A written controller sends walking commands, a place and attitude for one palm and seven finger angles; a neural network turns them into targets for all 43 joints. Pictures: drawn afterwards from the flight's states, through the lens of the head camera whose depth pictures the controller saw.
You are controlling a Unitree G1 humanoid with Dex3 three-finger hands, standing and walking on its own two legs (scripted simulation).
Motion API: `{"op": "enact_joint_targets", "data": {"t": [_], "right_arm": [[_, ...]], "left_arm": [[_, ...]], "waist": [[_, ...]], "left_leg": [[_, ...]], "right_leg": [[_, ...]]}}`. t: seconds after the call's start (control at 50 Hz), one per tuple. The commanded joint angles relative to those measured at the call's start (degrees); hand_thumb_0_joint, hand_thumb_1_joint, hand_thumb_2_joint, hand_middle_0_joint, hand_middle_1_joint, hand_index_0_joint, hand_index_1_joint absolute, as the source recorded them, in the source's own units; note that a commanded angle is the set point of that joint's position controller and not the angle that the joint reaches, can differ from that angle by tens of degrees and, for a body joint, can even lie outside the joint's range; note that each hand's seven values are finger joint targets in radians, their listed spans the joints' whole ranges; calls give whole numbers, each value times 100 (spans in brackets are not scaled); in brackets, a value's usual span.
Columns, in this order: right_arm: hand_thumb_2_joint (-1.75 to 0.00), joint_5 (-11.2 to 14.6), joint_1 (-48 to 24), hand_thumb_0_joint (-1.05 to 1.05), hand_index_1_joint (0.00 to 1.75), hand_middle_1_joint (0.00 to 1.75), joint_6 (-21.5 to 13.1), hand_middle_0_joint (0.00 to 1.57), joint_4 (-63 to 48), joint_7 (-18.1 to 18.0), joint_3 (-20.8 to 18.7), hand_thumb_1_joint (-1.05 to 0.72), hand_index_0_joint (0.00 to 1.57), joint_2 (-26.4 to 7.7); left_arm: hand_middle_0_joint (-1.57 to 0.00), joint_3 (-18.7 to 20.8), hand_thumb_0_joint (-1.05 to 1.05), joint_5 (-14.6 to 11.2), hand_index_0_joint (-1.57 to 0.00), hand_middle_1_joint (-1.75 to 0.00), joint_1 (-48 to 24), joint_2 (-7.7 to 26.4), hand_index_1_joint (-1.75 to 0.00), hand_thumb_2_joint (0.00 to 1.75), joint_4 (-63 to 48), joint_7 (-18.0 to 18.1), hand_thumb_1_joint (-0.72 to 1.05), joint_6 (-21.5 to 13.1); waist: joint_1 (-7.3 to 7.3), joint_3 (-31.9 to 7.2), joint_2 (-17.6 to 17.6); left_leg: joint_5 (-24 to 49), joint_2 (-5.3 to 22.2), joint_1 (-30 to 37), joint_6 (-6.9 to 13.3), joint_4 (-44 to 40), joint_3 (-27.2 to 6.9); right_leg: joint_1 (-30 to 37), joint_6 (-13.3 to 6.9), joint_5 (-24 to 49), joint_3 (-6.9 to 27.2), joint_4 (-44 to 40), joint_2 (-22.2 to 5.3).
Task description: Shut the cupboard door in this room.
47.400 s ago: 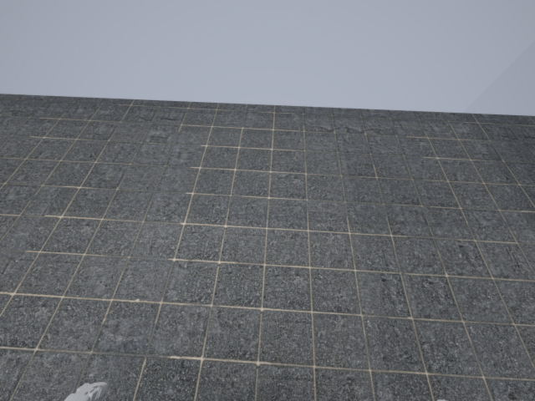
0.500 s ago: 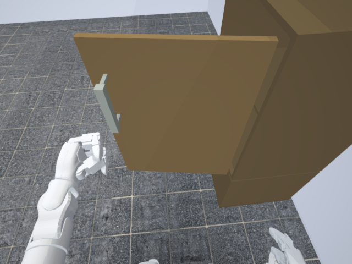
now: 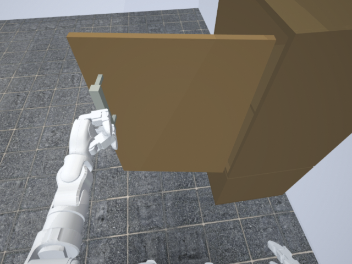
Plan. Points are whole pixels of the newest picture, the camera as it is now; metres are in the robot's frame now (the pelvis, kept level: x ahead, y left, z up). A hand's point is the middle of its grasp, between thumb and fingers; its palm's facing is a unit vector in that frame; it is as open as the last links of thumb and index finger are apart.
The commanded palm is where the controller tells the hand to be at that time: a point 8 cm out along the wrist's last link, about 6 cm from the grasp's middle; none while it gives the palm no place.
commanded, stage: bring the fist close to the handle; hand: left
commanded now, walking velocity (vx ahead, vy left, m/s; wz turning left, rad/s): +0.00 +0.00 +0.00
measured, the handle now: (106, 106) +0.47 +0.20 +0.07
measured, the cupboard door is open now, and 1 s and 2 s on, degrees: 80 72 61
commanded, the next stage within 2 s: push the door shut along its arc in 0.26 s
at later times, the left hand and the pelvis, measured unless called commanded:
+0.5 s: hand (113, 136) +0.38 +0.16 +0.07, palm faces -0.02 -1.00 -0.02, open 3.1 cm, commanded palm +0.37 +0.21 +0.08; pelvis -0.01 +0.01 +0.00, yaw +0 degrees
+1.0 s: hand (124, 113) +0.45 +0.15 +0.07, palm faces -0.13 -0.99 -0.02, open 3.1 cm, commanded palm +0.44 +0.19 +0.08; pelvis -0.01 +0.00 -0.01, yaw +0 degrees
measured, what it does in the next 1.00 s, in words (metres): stands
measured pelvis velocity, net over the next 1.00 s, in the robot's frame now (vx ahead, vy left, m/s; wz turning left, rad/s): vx -0.01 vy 0.00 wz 0.01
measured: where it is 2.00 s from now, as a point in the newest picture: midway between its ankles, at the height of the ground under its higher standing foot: outside the picture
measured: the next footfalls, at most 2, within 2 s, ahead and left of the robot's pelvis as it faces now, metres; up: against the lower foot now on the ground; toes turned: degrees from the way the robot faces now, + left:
none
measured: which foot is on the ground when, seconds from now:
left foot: down 0.00-1.00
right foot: down 0.00-1.00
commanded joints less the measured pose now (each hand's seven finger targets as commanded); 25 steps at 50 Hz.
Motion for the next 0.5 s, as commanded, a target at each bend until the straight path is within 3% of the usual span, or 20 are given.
{"op": "enact_joint_targets", "data": {"t": [0.0, 0.06, 0.08, 0.14, 0.18, 0.22, 0.28, 0.34, 0.36, 0.38, 0.44, 0.48], "right_arm": [[-90, 11, 52, 0, 30, 30, -133, 20, -760, -9, -318, -90, 20, -785], [-90, 24, 4, 0, 30, 30, -79, 20, -811, -24, -299, -90, 20, -773], [-90, 23, -4, 0, 30, 30, -70, 20, -802, -58, -309, -90, 20, -794], [-90, 14, -63, 0, 30, 30, -118, 20, -781, -89, -304, -90, 20, -752], [-90, 3, -33, 0, 30, 30, -159, 20, -723, -98, -300, -90, 20, -759], [-90, 8, -26, 0, 30, 30, -184, 20, -602, -106, -294, -90, 20, -769], [-90, 10, 30, 0, 30, 30, -153, 20, -582, -124, -297, -90, 20, -840], [-90, 34, -6, 0, 30, 30, -152, 20, -646, -100, -285, -90, 20, -804], [-90, 32, 19, 0, 30, 30, -143, 20, -655, -98, -288, -90, 20, -828], [-90, 30, 61, 0, 30, 30, -123, 20, -632, -115, -284, -90, 20, -861], [-90, 28, 79, 0, 30, 30, -118, 20, -580, -121, -265, -90, 20, -830], [-90, 10, 148, 0, 30, 30, -102, 20, -523, -145, -264, -90, 20, -873]], "left_arm": [[-130, 432, 0, -29, -130, -150, -1192, 1006, -150, 90, -987, 26, 90, -307], [-130, 331, 0, -70, -130, -150, -1495, 887, -150, 90, -995, 28, 90, -262], [-130, 475, 0, -67, -130, -150, -1767, 1107, -150, 90, -1111, 58, 90, -327], [-130, 372, 0, -58, -130, -150, -2112, 1016, -150, 90, -1396, 90, 90, -560], [-130, 193, 0, -33, -130, -150, -2295, 882, -150, 90, -1370, 93, 90, -664], [-130, 86, 0, -17, -130, -150, -2484, 824, -150, 90, -1039, 46, 90, -684], [-130, 263, 0, -4, -130, -150, -2319, 1035, -150, 90, -475, -18, 90, -555], [-130, 94, 0, -31, -130, -150, -2351, 796, -150, 90, -420, -74, 90, -420], [-130, 130, 0, -49, -130, -150, -2327, 836, -150, 90, -390, -93, 90, -389], [-130, 302, 0, -43, -130, -150, -2468, 1098, -150, 90, -315, -81, 90, -388], [-130, 154, 0, 6, -130, -150, -3203, 1032, -150, 90, -229, -93, 90, -494], [-130, 308, 0, 47, -130, -150, -3637, 1294, -150, 90, -47, -69, 90, -604]], "waist": [[93, -1756, -173], [0, -1452, -342], [-8, -1476, -309], [-47, -1715, -80], [-127, -1719, 135], [-216, -1569, 76], [-168, -1494, -219], [-104, -1621, 92], [-104, -1689, 35], [-122, -1676, -44], [-275, -1539, -42], [-329, -1492, -189]], "left_leg": [[2157, 220, 1078, -245, -597, -465], [1656, 191, 896, -207, -676, -417], [1562, 193, 910, -197, -670, -436], [1573, 200, 1134, -193, -650, -458], [1541, 228, 1290, -217, -614, -521], [1196, 233, 1181, -221, -629, -563], [925, 208, 966, -193, -667, -587], [1065, 199, 1138, -238, -729, -613], [1155, 205, 1171, -241, -715, -626], [1188, 215, 1131, -238, -695, -633], [1141, 230, 1112, -234, -658, -642], [1009, 237, 1034, -221, -634, -682]], "right_leg": [[911, 104, 2261, 201, -483, -114], [846, 133, 1931, 229, -632, -102], [872, 119, 1815, 253, -635, -109], [830, 100, 1766, 271, -602, -87], [586, 89, 1606, 221, -559, -68], [416, 99, 1296, 223, -606, -68], [468, 103, 1077, 227, -651, -77], [448, 69, 1186, 177, -629, -92], [459, 69, 1260, 166, -622, -88], [495, 71, 1291, 177, -607, -87], [284, 88, 1260, 179, -583, -81], [229, 91, 1130, 198, -561, -76]]}}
